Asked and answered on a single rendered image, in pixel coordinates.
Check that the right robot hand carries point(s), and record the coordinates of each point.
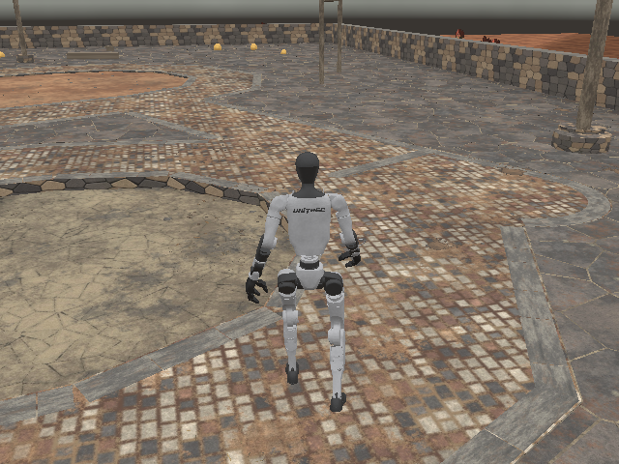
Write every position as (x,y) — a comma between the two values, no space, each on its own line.
(354,262)

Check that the left robot forearm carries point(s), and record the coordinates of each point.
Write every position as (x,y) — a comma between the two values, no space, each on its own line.
(259,260)

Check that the right robot shin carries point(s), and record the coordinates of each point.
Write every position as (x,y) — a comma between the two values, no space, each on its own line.
(337,362)

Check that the humanoid robot head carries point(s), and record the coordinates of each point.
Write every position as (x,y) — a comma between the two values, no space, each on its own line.
(307,165)

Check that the left robot upper arm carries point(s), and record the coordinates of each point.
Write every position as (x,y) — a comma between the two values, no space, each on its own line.
(277,205)

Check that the right robot upper arm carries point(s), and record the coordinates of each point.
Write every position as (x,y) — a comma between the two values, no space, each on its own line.
(345,223)

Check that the right robot forearm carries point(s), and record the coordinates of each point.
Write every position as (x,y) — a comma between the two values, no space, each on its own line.
(354,248)

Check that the left robot hand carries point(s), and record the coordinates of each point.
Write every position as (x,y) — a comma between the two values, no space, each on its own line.
(251,290)

